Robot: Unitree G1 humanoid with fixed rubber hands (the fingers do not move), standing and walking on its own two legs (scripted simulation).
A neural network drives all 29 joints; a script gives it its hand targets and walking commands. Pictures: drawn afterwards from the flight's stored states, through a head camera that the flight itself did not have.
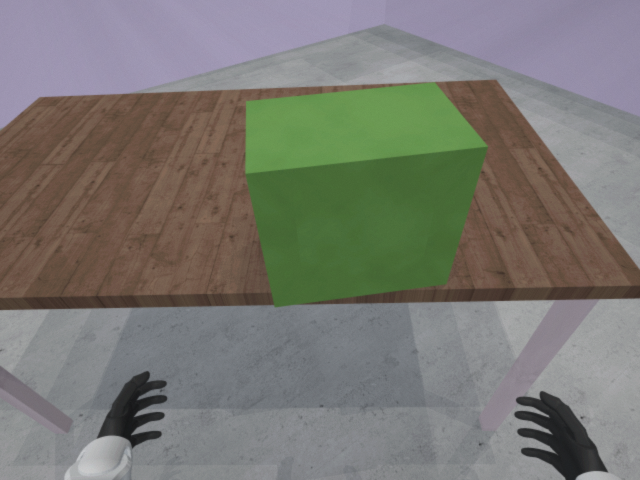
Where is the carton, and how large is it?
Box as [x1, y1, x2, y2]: [245, 82, 487, 306]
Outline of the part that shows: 434,82 246,101 245,174 274,306 446,283 487,146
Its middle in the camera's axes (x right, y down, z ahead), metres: +0.05 -0.07 +0.59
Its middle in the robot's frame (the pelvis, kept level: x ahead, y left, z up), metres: +0.51 +0.00 +0.10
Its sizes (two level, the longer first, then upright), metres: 0.282 0.183 0.257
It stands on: a table, 0.74 m high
